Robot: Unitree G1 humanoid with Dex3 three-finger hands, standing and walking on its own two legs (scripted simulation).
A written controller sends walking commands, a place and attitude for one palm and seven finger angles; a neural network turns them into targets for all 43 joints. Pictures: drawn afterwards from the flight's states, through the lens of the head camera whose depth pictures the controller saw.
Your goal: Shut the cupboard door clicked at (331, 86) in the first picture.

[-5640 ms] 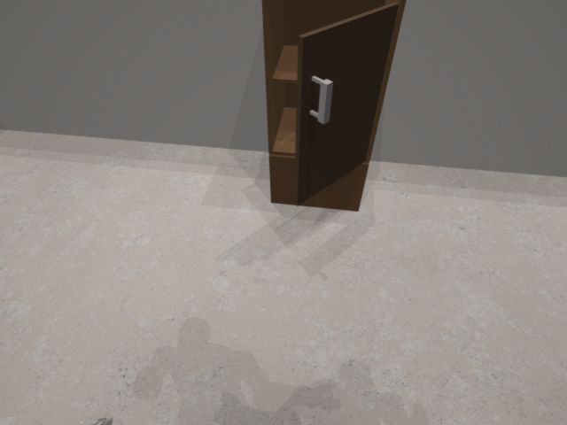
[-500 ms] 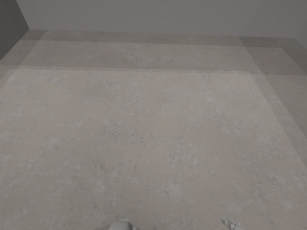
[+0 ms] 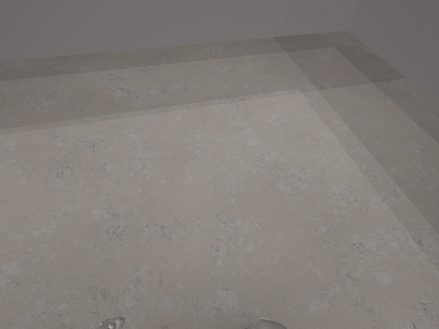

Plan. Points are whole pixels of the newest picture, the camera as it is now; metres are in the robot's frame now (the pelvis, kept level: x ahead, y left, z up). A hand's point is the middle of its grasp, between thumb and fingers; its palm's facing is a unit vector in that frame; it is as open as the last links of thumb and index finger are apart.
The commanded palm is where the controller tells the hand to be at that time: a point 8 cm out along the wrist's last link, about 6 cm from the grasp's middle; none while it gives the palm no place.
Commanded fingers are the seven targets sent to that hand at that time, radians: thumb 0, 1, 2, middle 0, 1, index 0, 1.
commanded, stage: walk to a spot facing it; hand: left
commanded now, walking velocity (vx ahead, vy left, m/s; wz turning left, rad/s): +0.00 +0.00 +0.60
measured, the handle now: out of the picture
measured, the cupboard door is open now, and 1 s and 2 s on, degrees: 50 50 50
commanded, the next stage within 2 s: none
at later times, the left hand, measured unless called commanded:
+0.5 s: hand out of the picture +0.06 +0.27 -0.20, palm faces +0.33 -0.92 -0.22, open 7.3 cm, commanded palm none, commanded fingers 0.00 0.90 0.90 -0.20 -0.30 -0.20 -0.30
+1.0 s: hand out of the picture -0.02 +0.20 -0.15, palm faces +0.59 -0.75 -0.29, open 7.4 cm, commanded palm none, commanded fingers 0.00 0.90 0.90 -0.20 -0.30 -0.20 -0.30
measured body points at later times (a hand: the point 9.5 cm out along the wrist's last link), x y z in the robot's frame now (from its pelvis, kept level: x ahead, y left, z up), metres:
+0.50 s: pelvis +0.03 +0.04 -0.02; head +0.04 +0.08 +0.43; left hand +0.05 +0.31 -0.18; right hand +0.19 -0.21 -0.13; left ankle +0.06 +0.13 -0.74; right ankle +0.06 -0.12 -0.67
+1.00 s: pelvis +0.04 -0.01 +0.00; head +0.07 -0.02 +0.45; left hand -0.05 +0.24 -0.13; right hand +0.24 -0.18 -0.16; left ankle +0.03 +0.11 -0.70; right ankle +0.09 -0.12 -0.74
